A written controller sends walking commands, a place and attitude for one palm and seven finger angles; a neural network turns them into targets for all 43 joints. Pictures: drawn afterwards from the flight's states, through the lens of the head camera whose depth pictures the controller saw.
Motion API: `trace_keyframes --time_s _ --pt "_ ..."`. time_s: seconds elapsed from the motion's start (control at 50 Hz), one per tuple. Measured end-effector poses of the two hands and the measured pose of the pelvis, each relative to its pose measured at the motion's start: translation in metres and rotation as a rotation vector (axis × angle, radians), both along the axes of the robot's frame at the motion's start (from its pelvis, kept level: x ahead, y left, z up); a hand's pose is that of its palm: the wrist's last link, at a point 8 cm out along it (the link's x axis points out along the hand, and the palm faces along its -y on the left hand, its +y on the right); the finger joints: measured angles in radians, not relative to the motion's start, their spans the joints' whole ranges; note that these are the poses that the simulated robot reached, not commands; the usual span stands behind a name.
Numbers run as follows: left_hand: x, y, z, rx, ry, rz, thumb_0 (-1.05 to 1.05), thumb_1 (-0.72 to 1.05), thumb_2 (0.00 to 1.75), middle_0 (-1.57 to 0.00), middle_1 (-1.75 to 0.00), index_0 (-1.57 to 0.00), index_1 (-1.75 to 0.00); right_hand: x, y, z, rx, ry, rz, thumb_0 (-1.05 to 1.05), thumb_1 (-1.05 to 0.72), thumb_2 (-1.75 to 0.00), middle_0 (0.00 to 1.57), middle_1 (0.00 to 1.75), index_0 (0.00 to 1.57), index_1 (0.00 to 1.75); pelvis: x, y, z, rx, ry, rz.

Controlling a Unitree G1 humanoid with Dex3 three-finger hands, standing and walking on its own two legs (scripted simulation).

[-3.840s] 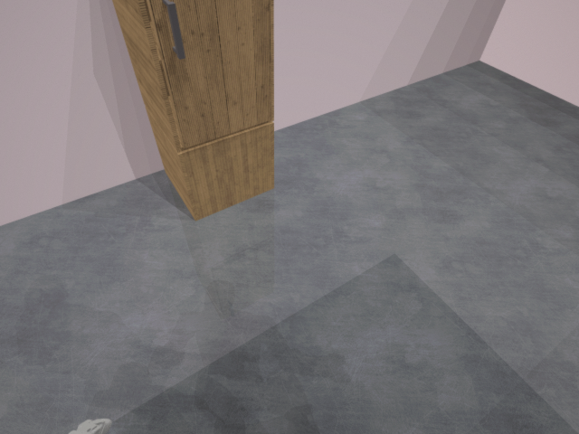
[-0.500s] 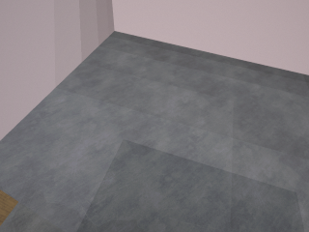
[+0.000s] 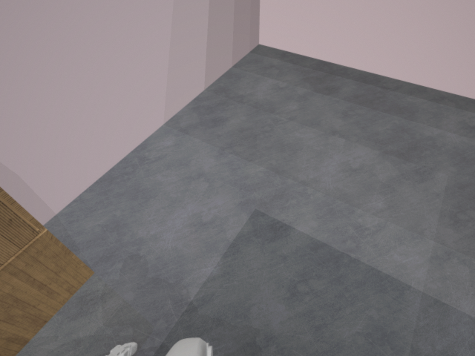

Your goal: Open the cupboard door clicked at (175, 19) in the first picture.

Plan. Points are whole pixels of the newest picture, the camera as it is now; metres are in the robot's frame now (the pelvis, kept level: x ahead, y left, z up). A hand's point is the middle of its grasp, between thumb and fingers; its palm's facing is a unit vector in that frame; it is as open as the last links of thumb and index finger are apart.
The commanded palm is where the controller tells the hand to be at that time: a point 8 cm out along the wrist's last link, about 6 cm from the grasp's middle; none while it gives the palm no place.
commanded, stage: turn to face it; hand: left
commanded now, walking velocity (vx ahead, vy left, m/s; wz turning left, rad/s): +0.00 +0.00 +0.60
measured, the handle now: out of the picture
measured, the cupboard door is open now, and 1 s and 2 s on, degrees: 0 0 0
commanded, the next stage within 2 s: take the last steps up to it in 1.60 s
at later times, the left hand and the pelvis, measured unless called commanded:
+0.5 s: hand out of the picture +0.01 +0.28 -0.17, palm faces +0.33 -0.91 -0.25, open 7.4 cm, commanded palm none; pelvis +0.00 +0.04 +0.00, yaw +17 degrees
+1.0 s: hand out of the picture -0.05 +0.21 -0.16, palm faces +0.57 -0.78 -0.25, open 7.4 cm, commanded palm none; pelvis +0.00 +0.00 +0.00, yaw +36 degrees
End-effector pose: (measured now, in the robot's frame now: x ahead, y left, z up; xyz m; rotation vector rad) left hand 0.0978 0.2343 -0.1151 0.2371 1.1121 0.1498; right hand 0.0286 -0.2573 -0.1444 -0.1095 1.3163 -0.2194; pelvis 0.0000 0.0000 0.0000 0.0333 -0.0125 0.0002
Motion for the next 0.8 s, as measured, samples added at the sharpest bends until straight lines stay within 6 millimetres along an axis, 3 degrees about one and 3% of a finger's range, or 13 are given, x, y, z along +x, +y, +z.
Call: trace_keyframes --time_s 0.12,0.22,0.28,0.36,0.52,0.68,0.72,0.8 --pt "-0.053 0.021 -0.012 -0.008 0.082 0.117 0.01 0.90 0.90 -0.20 -0.30 -0.20 -0.30 0.070 0.004 0.011 -0.041 -0.079 0.153 0.01 -0.91 -0.90 0.20 0.30 0.19 0.30 0.001 0.007 -0.002 -0.002 -0.001 0.079" --pt "-0.104 0.051 -0.035 -0.030 0.170 0.229 0.01 0.90 0.90 -0.20 -0.30 -0.20 -0.30 0.131 0.034 0.021 -0.084 -0.175 0.295 0.01 -0.91 -0.90 0.20 0.30 0.19 0.30 0.002 0.026 -0.014 -0.026 0.006 0.144" --pt "-0.128 0.069 -0.047 -0.035 0.225 0.284 0.01 0.90 0.90 -0.20 -0.30 -0.20 -0.30 0.154 0.054 0.028 -0.101 -0.241 0.357 0.01 -0.91 -0.90 0.20 0.30 0.19 0.30 0.000 0.037 -0.020 -0.028 0.005 0.169" --pt "-0.134 0.082 -0.039 -0.035 0.221 0.333 0.01 0.91 0.90 -0.20 -0.30 -0.19 -0.30 0.158 0.071 0.039 -0.109 -0.248 0.400 0.00 -0.90 -0.90 0.20 0.30 0.20 0.30 0.000 0.043 -0.010 -0.054 0.002 0.213" --pt "-0.107 0.087 -0.018 -0.023 0.081 0.373 0.01 0.91 0.90 -0.20 -0.30 -0.19 -0.30 0.143 0.084 0.033 -0.061 -0.171 0.442 0.01 -0.90 -0.90 0.21 0.30 0.20 0.30 0.001 0.041 0.000 -0.057 0.006 0.304" --pt "-0.076 0.062 -0.001 0.020 -0.058 0.401 0.01 0.91 0.90 -0.20 -0.30 -0.19 -0.30 0.128 0.060 0.004 -0.007 -0.084 0.457 0.01 -0.90 -0.90 0.21 0.30 0.20 0.30 0.004 0.014 -0.008 -0.035 0.008 0.408" --pt "-0.078 0.053 0.001 0.040 -0.084 0.409 0.01 0.91 0.90 -0.20 -0.30 -0.20 -0.30 0.130 0.052 -0.006 0.002 -0.070 0.465 0.01 -0.90 -0.90 0.21 0.30 0.20 0.30 0.004 0.007 -0.013 -0.032 0.004 0.433" --pt "-0.098 0.034 0.008 0.039 -0.075 0.459 0.01 0.91 0.90 -0.20 -0.30 -0.20 -0.30 0.135 0.044 -0.004 0.003 -0.039 0.507 0.01 -0.90 -0.90 0.21 0.30 0.20 0.30 0.004 -0.001 -0.006 -0.017 -0.014 0.496"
